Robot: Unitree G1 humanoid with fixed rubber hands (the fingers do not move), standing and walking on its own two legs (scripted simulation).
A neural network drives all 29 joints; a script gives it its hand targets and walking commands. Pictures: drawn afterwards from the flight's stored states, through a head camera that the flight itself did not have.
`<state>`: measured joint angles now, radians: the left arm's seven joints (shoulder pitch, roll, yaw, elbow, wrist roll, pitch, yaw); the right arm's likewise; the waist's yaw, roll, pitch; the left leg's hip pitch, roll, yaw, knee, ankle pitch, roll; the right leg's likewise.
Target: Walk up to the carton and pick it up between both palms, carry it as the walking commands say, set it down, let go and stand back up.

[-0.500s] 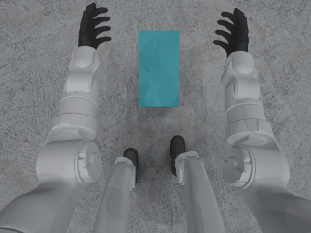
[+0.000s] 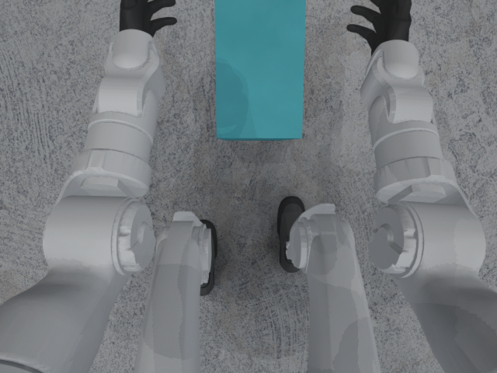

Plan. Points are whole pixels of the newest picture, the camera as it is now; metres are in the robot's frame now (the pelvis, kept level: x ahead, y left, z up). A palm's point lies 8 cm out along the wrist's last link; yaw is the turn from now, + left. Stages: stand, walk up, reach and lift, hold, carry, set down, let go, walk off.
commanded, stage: reach and lift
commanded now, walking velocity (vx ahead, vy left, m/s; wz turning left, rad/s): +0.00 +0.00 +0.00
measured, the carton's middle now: (255, 75) +0.54 -0.03 -0.38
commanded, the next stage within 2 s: none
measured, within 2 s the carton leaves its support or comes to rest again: neither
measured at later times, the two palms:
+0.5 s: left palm (174, 63) +0.54 +0.11 -0.27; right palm (343, 71) +0.52 -0.18 -0.28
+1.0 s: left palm (176, 63) +0.55 +0.12 -0.31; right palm (336, 71) +0.53 -0.18 -0.31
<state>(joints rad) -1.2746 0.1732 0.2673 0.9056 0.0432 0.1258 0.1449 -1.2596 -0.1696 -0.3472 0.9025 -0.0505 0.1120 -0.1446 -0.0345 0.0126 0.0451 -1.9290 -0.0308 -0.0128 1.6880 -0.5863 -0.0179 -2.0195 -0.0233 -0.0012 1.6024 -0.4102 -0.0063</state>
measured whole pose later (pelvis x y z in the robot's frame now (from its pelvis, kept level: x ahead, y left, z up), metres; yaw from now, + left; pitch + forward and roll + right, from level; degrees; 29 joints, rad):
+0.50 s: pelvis -0.03 +0.00 -0.11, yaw +1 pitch +39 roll +2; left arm -1.51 0.25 0.17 1.08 -0.06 0.11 0.15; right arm -1.50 -0.26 -0.26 1.11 0.06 0.08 -0.16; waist -0.05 0.01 0.33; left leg -2.13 -0.05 0.00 2.09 -0.65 -0.03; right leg -2.24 -0.03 0.01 1.99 -0.44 -0.01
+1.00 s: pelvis -0.03 +0.00 -0.14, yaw +1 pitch +35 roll +1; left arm -1.61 0.30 0.05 1.12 -0.17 0.11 0.15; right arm -1.59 -0.32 -0.18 1.18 0.15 0.06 -0.15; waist -0.05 0.02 0.47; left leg -2.14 -0.06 0.00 2.20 -0.66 -0.02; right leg -2.25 -0.04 0.02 2.10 -0.46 0.00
